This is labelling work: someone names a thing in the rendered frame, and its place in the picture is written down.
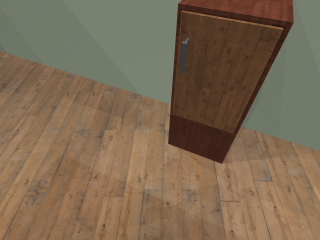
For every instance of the handle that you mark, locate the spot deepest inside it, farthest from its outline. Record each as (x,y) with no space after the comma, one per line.
(183,54)

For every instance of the cupboard door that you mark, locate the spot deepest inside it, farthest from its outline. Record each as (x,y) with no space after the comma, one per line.
(225,60)

